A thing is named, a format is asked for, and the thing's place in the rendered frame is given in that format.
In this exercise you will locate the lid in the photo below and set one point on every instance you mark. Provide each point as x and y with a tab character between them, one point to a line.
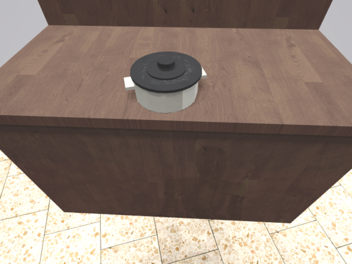
146	74

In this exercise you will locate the table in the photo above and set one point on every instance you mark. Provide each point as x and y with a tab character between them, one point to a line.
269	132

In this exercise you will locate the pot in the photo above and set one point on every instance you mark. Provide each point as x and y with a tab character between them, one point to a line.
164	102

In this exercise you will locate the knob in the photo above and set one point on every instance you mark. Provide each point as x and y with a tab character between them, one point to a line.
165	62

